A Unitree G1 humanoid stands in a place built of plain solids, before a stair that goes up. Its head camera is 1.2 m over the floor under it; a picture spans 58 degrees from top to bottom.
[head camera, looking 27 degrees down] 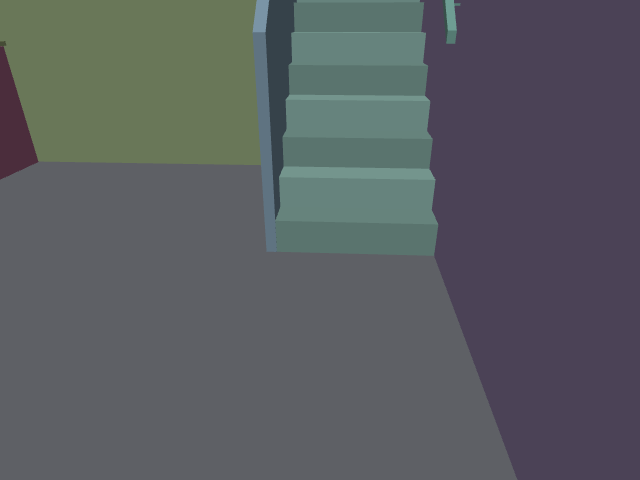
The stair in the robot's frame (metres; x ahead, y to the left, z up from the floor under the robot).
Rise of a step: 0.18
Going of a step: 0.21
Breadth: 0.90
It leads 3 degrees to the right of straight ahead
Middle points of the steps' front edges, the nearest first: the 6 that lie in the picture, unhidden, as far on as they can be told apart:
2.18 -0.20 0.20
2.39 -0.21 0.38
2.59 -0.22 0.57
2.80 -0.23 0.75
3.01 -0.24 0.94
3.21 -0.26 1.12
